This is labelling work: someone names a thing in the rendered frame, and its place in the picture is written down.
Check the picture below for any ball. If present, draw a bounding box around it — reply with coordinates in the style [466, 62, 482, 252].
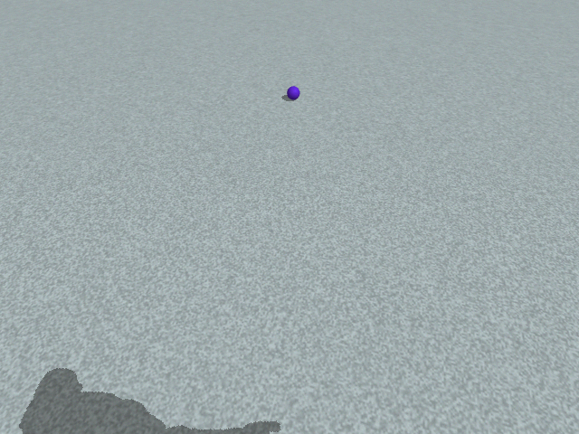
[287, 86, 299, 99]

